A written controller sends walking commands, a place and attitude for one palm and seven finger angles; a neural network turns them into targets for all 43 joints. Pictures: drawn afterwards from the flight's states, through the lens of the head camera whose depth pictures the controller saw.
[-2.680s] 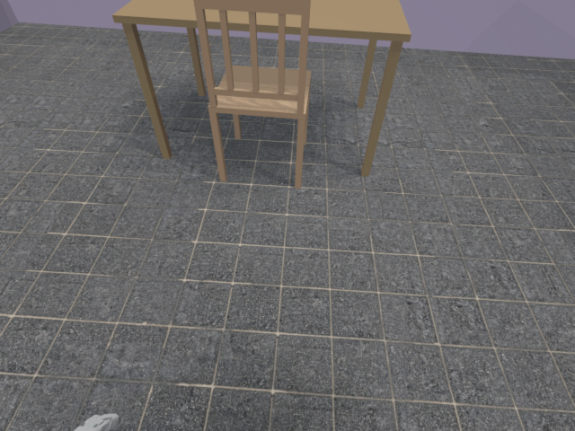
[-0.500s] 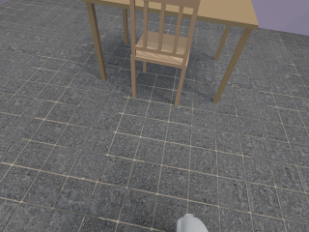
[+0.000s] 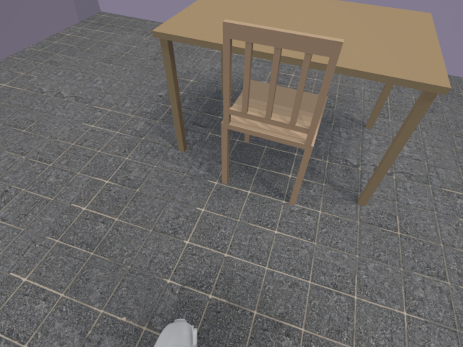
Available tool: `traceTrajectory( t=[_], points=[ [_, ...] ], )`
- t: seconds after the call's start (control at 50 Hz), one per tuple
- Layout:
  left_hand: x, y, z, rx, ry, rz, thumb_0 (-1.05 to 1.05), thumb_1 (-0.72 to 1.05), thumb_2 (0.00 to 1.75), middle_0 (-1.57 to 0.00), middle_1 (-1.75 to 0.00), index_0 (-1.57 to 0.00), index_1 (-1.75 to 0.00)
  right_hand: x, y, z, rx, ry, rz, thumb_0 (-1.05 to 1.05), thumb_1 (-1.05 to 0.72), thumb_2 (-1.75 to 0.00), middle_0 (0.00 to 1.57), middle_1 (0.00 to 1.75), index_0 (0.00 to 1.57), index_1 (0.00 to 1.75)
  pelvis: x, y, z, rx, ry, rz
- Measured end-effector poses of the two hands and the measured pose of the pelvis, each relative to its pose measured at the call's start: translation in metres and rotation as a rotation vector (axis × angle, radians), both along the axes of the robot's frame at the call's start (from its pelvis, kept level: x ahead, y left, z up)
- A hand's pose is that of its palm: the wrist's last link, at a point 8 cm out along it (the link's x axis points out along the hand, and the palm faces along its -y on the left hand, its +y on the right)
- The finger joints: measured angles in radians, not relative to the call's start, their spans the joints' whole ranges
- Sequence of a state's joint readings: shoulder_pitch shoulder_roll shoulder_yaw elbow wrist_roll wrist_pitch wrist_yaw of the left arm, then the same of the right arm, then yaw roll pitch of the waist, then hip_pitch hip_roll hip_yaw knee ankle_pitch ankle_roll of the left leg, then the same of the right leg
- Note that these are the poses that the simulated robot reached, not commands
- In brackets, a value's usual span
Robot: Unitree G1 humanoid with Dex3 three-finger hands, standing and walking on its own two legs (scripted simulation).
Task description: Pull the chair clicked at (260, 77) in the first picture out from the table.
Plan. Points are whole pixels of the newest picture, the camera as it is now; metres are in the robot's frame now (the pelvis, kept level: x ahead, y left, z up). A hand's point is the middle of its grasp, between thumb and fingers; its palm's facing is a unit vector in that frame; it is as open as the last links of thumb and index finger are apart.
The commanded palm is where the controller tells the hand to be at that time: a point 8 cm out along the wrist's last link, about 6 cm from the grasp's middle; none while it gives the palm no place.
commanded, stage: walk to a spot facing it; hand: left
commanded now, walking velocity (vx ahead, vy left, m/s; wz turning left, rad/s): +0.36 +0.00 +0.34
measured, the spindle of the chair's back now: (272, 85) +1.04 -0.10 -0.10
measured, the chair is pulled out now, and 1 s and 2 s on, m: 0.00 0.00 0.00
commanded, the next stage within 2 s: turn to face it in 0.40 s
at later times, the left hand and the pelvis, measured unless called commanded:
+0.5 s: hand (122, 306) +0.23 +0.26 -0.18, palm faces +0.14 -0.98 -0.15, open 7.4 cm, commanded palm none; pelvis +0.21 +0.07 +0.00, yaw +4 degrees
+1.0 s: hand (160, 230) +0.42 +0.21 -0.17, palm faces -0.11 -0.97 -0.22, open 7.3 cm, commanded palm none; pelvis +0.33 +0.04 -0.01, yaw -9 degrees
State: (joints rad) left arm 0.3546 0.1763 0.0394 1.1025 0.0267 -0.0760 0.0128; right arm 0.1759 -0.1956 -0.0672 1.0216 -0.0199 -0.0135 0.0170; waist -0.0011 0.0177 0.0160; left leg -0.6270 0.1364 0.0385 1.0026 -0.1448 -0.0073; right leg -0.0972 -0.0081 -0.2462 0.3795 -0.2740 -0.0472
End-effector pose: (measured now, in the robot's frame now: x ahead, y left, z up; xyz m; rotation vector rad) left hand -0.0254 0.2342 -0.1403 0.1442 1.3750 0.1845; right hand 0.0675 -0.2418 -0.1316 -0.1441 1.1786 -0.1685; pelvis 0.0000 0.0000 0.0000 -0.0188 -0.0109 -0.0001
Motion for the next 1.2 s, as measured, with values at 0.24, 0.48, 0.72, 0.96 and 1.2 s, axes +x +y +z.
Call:
traceTrajectory(
  t=[0.24,0.48,0.72,0.96,1.2],
  points=[
    [0.001,0.003,-0.023,-0.128,0.269,0.189,0.01,0.91,0.90,-0.20,-0.30,-0.20,-0.30,0.187,0.083,-0.011,0.001,-0.080,0.216,0.00,-0.91,-0.90,0.20,0.30,0.19,0.30,0.115,0.052,-0.023,-0.005,0.002,0.085],
    [0.227,0.068,-0.010,-0.059,-0.077,0.082,0.01,0.91,0.90,-0.20,-0.30,-0.20,-0.30,0.183,0.077,0.012,-0.069,0.055,0.063,-0.02,-0.95,-0.90,0.20,0.30,0.20,0.30,0.202,0.075,0.004,0.010,-0.013,0.072],
    [0.392,0.048,-0.006,-0.024,-0.135,-0.103,0.01,0.91,0.90,-0.20,-0.30,-0.20,-0.30,0.161,0.086,-0.021,0.045,0.298,-0.116,0.00,-0.92,-0.90,0.20,0.30,0.20,0.30,0.290,0.055,-0.009,0.023,-0.004,-0.036],
    [0.440,0.025,-0.004,0.008,-0.108,-0.168,0.01,0.91,0.90,-0.20,-0.30,-0.20,-0.30,0.268,0.045,-0.022,0.021,0.139,-0.164,0.01,-0.91,-0.90,0.20,0.30,0.20,0.30,0.330,0.035,-0.009,0.019,0.009,-0.132],
    [0.473,0.065,-0.015,-0.038,-0.128,-0.210,0.01,0.91,0.90,-0.20,-0.30,-0.20,-0.30,0.323,0.062,0.004,-0.069,-0.045,-0.191,0.00,-0.91,-0.90,0.20,0.30,0.20,0.30,0.349,0.075,-0.011,-0.003,0.014,-0.227]
  ],
)
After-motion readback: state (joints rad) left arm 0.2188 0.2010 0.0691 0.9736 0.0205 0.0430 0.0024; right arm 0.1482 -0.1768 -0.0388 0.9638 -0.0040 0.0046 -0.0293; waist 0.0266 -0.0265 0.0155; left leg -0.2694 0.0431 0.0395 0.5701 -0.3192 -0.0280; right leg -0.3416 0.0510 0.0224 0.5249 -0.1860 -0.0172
